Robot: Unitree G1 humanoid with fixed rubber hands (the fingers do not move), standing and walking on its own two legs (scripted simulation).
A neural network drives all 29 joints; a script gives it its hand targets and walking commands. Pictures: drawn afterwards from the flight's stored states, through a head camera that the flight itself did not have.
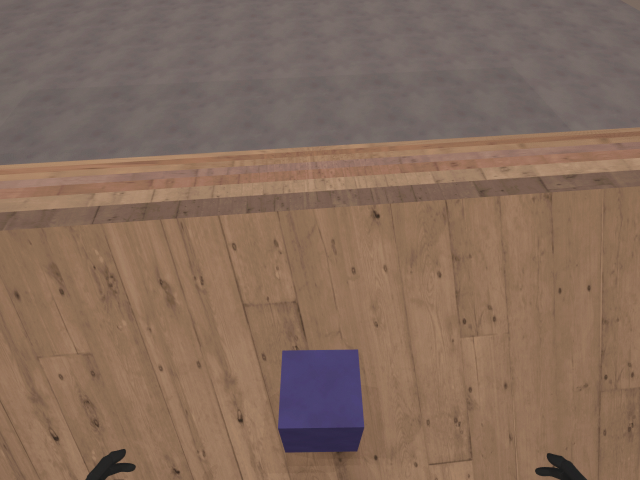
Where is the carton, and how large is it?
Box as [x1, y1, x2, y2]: [278, 350, 363, 452]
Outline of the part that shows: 282,351 278,429 285,452 356,450 363,429 357,350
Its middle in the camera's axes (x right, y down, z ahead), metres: +0.00 +0.47 +1.09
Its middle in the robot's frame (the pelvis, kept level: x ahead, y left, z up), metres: +0.42 +0.02 -0.66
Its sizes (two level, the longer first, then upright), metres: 0.210 0.200 0.250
